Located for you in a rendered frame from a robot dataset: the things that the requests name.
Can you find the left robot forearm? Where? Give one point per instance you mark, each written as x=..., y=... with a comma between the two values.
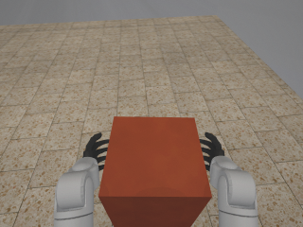
x=74, y=200

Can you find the right robot hand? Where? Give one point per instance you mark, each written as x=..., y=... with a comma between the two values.
x=215, y=148

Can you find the left robot hand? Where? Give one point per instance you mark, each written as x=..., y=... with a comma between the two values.
x=92, y=151

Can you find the carton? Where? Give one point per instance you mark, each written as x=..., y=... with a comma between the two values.
x=154, y=173

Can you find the right robot forearm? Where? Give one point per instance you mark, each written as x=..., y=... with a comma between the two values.
x=237, y=193

